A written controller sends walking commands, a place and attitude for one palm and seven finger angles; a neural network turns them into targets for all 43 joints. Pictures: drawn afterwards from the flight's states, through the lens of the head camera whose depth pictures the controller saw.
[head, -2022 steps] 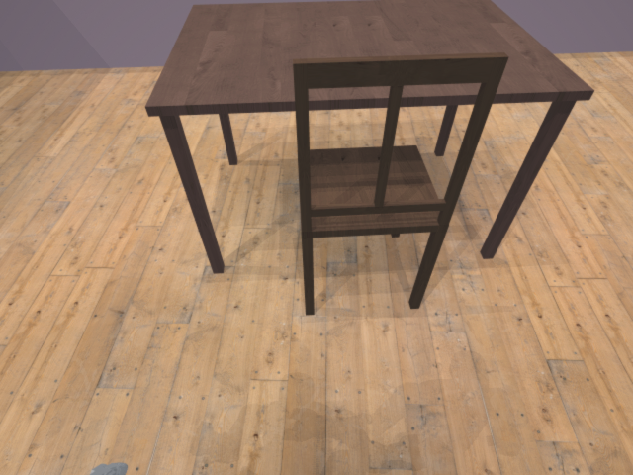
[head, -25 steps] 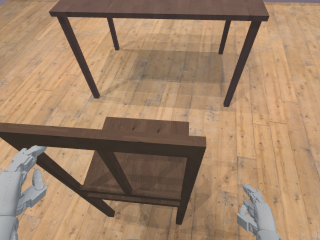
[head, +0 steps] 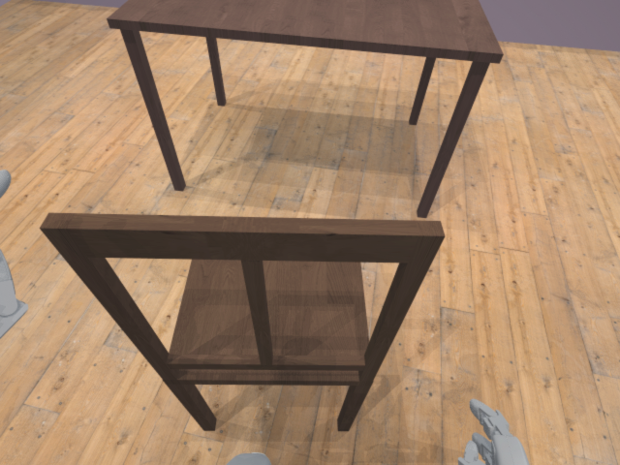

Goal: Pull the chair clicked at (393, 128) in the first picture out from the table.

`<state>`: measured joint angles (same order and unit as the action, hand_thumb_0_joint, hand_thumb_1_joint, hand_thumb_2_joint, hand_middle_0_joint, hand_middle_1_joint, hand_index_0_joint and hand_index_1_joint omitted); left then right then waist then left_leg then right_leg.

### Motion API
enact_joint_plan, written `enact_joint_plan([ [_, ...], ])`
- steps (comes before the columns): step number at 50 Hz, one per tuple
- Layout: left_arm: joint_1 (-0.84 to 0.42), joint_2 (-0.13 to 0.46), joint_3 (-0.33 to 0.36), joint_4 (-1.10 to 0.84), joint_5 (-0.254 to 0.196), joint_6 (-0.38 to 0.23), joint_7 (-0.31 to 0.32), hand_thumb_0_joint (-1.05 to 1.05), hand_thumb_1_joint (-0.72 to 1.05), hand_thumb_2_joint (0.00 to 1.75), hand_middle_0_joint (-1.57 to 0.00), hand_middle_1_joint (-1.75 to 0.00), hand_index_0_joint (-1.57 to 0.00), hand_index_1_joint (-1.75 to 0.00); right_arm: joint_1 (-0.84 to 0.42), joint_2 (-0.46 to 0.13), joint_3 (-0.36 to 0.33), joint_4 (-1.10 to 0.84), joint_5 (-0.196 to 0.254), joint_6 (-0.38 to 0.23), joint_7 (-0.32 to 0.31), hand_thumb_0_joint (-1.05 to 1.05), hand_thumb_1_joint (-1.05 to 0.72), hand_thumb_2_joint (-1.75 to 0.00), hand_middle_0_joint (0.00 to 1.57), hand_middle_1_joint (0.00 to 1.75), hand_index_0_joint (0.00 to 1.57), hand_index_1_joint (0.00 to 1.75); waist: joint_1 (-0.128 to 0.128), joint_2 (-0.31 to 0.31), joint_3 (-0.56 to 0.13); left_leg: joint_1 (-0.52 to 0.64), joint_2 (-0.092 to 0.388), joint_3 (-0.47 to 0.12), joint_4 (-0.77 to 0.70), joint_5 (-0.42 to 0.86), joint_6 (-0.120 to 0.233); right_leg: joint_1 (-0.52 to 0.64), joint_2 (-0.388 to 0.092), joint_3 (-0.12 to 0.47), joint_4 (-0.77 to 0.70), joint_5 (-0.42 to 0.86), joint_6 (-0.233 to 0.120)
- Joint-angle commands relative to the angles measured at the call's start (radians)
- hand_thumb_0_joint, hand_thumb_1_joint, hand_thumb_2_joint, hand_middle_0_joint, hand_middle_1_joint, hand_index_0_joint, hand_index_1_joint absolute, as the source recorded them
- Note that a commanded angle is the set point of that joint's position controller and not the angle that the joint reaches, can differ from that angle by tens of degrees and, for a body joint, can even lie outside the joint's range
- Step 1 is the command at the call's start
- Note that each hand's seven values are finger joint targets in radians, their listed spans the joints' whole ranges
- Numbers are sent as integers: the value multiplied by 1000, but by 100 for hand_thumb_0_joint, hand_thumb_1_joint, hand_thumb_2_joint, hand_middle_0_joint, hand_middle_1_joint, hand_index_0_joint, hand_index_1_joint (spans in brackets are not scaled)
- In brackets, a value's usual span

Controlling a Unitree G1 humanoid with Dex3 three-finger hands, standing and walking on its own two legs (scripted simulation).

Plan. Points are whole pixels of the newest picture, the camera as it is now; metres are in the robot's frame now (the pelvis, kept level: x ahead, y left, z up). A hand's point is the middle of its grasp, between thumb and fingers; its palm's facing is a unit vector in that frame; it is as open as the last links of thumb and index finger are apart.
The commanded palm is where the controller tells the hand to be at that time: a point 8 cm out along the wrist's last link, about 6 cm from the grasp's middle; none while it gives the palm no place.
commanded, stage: step back with the hand held close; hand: left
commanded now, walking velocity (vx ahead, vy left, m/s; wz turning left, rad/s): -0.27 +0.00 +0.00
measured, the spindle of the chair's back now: (260, 318) +0.32 +0.11 -0.05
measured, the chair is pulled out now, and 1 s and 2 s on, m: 0.72 0.72 0.72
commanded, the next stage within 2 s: stop stepping back and stand still in 0.60 s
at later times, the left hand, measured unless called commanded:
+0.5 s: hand out of the picture +0.15 +0.28 +0.19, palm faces +0.48 -0.71 -0.52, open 7.4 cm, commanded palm +0.09 +0.31 +0.19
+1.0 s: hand out of the picture +0.07 +0.27 +0.18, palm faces +0.38 -0.78 -0.50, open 7.4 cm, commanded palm +0.01 +0.31 +0.19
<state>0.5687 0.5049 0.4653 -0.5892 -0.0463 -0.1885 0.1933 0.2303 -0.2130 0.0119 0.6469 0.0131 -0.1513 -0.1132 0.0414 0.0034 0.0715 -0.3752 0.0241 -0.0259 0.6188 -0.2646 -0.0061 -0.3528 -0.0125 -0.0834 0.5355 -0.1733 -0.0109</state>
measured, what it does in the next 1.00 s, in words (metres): walks backwards: right foot, then left foot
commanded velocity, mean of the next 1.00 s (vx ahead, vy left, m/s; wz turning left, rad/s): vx -0.22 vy -0.02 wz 0.01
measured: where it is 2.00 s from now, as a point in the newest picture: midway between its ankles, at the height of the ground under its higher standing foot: outside the picture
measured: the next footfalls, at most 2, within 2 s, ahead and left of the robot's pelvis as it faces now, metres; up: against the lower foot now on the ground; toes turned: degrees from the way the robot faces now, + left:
right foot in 0.38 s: -0.06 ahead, -0.12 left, +0.00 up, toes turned -4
left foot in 0.76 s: -0.06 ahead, +0.14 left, +0.00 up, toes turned -3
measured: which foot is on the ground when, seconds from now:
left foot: down 0.00-0.52, up 0.54-0.74, down 0.76-1.00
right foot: down 0.00-0.28, up 0.30-0.36, down 0.38-1.00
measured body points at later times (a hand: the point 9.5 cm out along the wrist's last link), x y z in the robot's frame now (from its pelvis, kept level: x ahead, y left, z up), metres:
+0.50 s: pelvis -0.06 +0.01 -0.01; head -0.02 +0.01 +0.44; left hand +0.11 +0.31 +0.22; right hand +0.10 -0.22 -0.11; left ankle +0.07 +0.13 -0.73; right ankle -0.04 -0.12 -0.73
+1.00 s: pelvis -0.13 +0.01 +0.01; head -0.12 +0.03 +0.46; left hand +0.04 +0.31 +0.21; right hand +0.02 -0.22 -0.08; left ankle -0.11 +0.14 -0.73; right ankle -0.10 -0.11 -0.73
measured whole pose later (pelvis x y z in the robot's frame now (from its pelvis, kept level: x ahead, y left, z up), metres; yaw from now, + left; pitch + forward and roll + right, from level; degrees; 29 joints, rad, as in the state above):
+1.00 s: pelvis -0.13 +0.01 +0.01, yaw -2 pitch -1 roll -2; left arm 0.59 0.45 0.46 -0.56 -0.04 -0.23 0.15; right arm 0.21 -0.16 0.00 0.64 0.02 -0.13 -0.05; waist 0.00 -0.01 0.05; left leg -0.28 0.07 0.01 0.57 -0.27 -0.02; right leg -0.25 -0.01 -0.06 0.47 -0.18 0.01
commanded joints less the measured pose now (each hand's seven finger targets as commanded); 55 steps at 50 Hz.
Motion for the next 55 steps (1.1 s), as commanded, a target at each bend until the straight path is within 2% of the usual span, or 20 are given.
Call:
enact_joint_plan([
  [1, -44, 56, 74, 6, 12, -31, 26, 0, 90, 90, -20, -30, -20, -30, -71, -132, -65, -155, 6, -37, 14, 0, -90, -90, 20, 30, 20, 30, -38, 5, -88, -105, 89, -94, -172, -282, 39, 49, -101, 206, -149, -293, -11],
  [7, -123, 82, 47, -61, 35, -22, 17, 0, 90, 90, -20, -30, -20, -30, -101, -132, -62, -189, 2, -5, 29, 0, -90, -90, 20, 30, 20, 30, -37, -52, -43, -131, 85, -80, -158, -288, 54, -8, -112, 214, -181, -339, -15],
  [11, -91, 152, 138, -204, 44, -65, 28, 0, 90, 90, -20, -30, -20, -30, -113, -129, -62, -209, -5, -11, 28, 0, -90, -90, 20, 30, 20, 30, -33, 86, -122, -217, 126, -125, -233, -332, 76, 128, -74, 171, -56, -242, -7],
  [14, -32, 155, 186, -258, 49, -104, 29, 0, 90, 90, -20, -30, -20, -30, -109, -129, -71, -218, -3, -38, 26, 0, -90, -90, 20, 30, 20, 30, -34, 283, -181, -382, 224, -196, -337, -357, 112, 334, 1, 82, 198, -44, 17],
  [17, 10, 136, 207, -202, 40, -137, 7, 0, 90, 90, -20, -30, -20, -30, -92, -135, -86, -201, -1, -68, 24, 0, -90, -90, 20, 30, 20, 30, -38, 270, -159, -433, 275, -202, -349, -419, 131, 332, 27, 84, 306, -123, 16],
  [20, -29, 110, 177, -123, 15, -158, -8, 0, 90, 90, -20, -30, -20, -30, -61, -121, -84, -130, -10, -89, 21, 0, -90, -90, 20, 30, 20, 30, -43, 206, -99, -217, 261, -200, -293, -201, 131, 137, 16, 72, 182, -242, 6],
  [23, -97, 88, 113, -122, 7, -178, -24, 0, 90, 90, -20, -30, -20, -30, -57, -132, -95, -68, -23, -111, 32, 0, -90, -90, 20, 30, 20, 30, -33, 144, -210, 95, 233, -156, -139, 226, 101, 79, 2, 87, -30, -114, 3],
  [25, -106, 91, 99, -140, -1, -175, -36, 0, 90, 90, -20, -30, -20, -30, -91, -133, -106, -103, -11, -111, 36, 0, -90, -90, 20, 30, 20, 30, -29, 39, -202, 62, 135, -66, -21, -56, 52, 22, -64, 163, -104, -83, -40],
  [27, -102, 135, 102, -112, -5, -150, -17, 0, 90, 90, -20, -30, -20, -30, -107, -108, -113, -104, -6, -82, 45, 0, -90, -90, 20, 30, 20, 30, -38, -214, -161, 29, -46, 15, 409, -198, -28, -168, -369, 524, -348, -244, -189],
  [28, -93, 149, 128, -87, 3, -126, -3, 0, 90, 90, -20, -30, -20, -30, -126, -104, -111, -86, -24, -60, 52, 0, -90, -90, 20, 30, 20, 30, -28, -182, -153, -31, -54, -23, 573, -212, -29, -152, -420, 542, -354, -74, -258],
  [31, -73, 128, 142, -61, 17, -129, 0, 0, 90, 90, -20, -30, -20, -30, -178, -41, -58, -122, -15, -32, 31, 0, -90, -90, 20, 30, 20, 30, -46, -152, -117, -85, -8, -47, 397, -252, -22, 3, -284, 277, -183, 314, -153],
  [35, 6, 131, 156, -110, 25, -151, 6, 0, 90, 90, -20, -30, -20, -30, -118, -70, -67, -125, -19, -3, 20, 0, -90, -90, 20, 30, 20, 30, -51, -98, -205, 41, -25, 61, -240, 5, -8, 221, -185, 201, -38, 461, -63],
  [36, 26, 120, 144, -142, 19, -151, 4, 0, 90, 90, -20, -30, -20, -30, -100, -87, -84, -134, -16, 3, 26, 0, -90, -90, 20, 30, 20, 30, -45, -50, -235, 119, 43, 28, -321, 192, 10, 248, -136, 163, 34, 404, -24],
  [38, 72, 122, 144, -199, 14, -144, -15, 0, 90, 90, -20, -30, -20, -30, -88, -116, -119, -174, 7, -6, 50, 0, -90, -90, 20, 30, 20, 30, -42, 139, -288, 313, 247, -87, -259, 558, 78, 58, -47, 110, 150, -36, 29],
  [40, 68, 143, 175, -232, 4, -117, -13, 0, 90, 90, -20, -30, -20, -30, -133, -78, -99, -187, -22, -23, 55, 0, -90, -90, 20, 30, 20, 30, -52, 347, -240, 169, 312, -176, -271, 542, 137, -5, -44, 98, 307, -304, 35],
  [43, 45, 132, 142, -285, 3, -100, -15, 0, 90, 90, -20, -30, -20, -30, -89, -91, -99, -155, 5, -37, 67, 0, -90, -90, 20, 30, 20, 30, -40, 194, -218, 241, 235, -71, -160, 519, 81, 59, -44, 62, 24, -149, 26],
  [47, -11, 111, 124, -117, -11, -80, -19, 0, 90, 90, -20, -30, -20, -30, -80, -108, -69, -142, 9, -39, 50, 0, -90, -90, 20, 30, 20, 30, -62, 129, -134, 32, 130, -39, -215, -2, 30, 254, -55, 89, -156, 58, 17],
  [48, -28, 93, 105, -83, -7, -71, -26, 0, 90, 90, -20, -30, -20, -30, -72, -111, -74, -137, 18, -36, 46, 0, -90, -90, 20, 30, 20, 30, -55, 98, -116, -24, 111, -21, -253, -203, 21, 243, -50, 107, -148, -80, 15],
  [51, -57, 82, 75, -48, 3, -48, -18, 0, 90, 90, -20, -30, -20, -30, -87, -111, -66, -161, 8, -15, 36, 0, -90, -90, 20, 30, 20, 30, -60, 33, -42, 19, 56, -6, -217, -320, 30, 47, -55, 191, -256, -378, -1],
  [55, -119, 83, 52, -73, 16, -45, -9, 0, 90, 90, -20, -30, -20, -30, -92, -105, -56, -154, -5, -17, 28, 0, -90, -90, 20, 30, 20, 30, -63, -8, -60, 63, 33, -17, -180, -236, 45, 53, -79, 207, -279, -355, -13],
])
